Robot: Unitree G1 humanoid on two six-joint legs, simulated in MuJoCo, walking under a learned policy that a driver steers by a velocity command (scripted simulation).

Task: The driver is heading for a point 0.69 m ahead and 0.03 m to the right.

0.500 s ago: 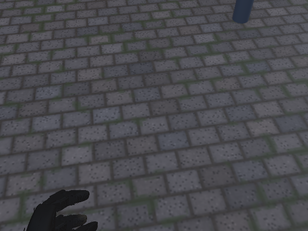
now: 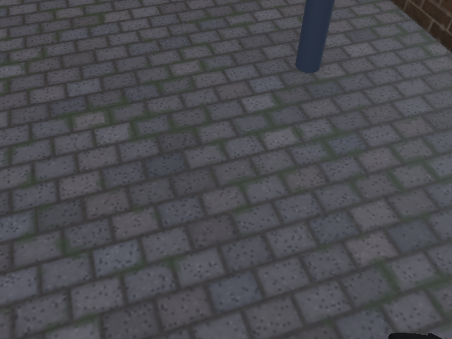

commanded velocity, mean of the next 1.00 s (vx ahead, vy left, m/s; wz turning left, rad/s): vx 0.49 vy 0.00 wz -0.06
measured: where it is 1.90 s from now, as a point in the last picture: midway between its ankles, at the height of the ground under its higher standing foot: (250, 300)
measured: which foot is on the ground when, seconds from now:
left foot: down 0.00-0.40, up 0.42-0.88, down 0.90-1.00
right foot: up 0.00-0.38, down 0.40-0.92, up 0.94-1.00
